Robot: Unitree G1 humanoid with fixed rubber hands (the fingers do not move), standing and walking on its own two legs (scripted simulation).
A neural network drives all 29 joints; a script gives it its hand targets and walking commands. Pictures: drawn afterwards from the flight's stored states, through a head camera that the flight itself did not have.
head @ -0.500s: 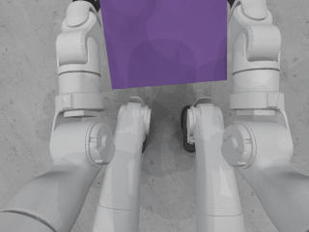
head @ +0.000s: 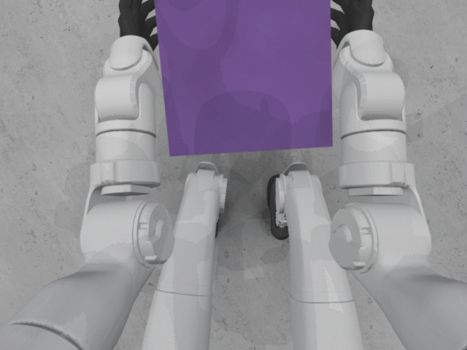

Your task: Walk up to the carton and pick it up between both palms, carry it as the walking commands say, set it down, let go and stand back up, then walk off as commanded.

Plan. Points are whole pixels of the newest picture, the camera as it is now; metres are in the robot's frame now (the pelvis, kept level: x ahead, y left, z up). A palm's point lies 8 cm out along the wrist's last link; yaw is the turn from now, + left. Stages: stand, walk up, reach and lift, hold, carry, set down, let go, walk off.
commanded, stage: reach and lift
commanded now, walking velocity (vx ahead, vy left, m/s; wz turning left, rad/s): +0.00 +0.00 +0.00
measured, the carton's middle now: (246, 70) +0.48 +0.02 -0.11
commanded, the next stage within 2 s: none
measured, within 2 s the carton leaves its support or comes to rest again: neither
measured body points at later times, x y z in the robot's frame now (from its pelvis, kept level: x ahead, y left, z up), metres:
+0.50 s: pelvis +0.02 +0.00 +0.06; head +0.27 +0.01 +0.43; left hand +0.49 +0.18 +0.01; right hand +0.51 -0.11 +0.02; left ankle +0.15 +0.12 -0.55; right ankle +0.17 -0.10 -0.55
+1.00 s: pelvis +0.05 +0.01 +0.12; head +0.19 +0.01 +0.54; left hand +0.46 +0.17 +0.10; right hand +0.48 -0.12 +0.11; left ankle +0.15 +0.12 -0.55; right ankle +0.17 -0.10 -0.55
